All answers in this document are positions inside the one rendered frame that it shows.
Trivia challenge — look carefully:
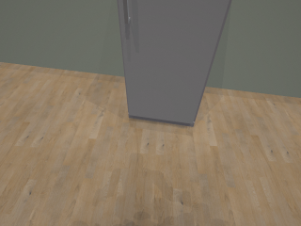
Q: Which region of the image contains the fridge door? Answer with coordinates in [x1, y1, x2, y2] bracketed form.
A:
[118, 0, 230, 124]

